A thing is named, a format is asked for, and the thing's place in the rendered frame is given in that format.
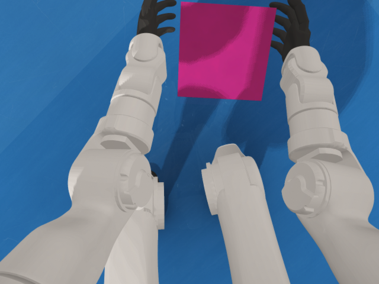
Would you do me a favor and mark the robot right upper arm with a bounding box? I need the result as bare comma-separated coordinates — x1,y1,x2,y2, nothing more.
282,159,379,284

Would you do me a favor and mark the left robot hand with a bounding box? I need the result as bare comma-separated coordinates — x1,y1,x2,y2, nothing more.
137,0,176,37

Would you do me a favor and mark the right robot hand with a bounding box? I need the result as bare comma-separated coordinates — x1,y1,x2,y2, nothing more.
269,0,311,62

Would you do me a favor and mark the right robot shin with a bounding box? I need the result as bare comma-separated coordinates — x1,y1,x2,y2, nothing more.
212,144,265,195

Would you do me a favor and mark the robot right forearm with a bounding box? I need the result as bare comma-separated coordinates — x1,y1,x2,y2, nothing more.
280,46,365,173

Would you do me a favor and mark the robot left forearm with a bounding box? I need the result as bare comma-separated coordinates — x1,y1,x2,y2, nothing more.
68,33,167,189

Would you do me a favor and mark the carton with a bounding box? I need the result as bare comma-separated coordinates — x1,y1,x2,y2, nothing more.
178,2,277,101

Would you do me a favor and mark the robot left upper arm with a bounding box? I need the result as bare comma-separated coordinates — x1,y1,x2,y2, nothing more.
0,149,154,284

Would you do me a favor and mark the left robot thigh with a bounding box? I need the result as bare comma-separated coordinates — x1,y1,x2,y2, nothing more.
104,177,165,284

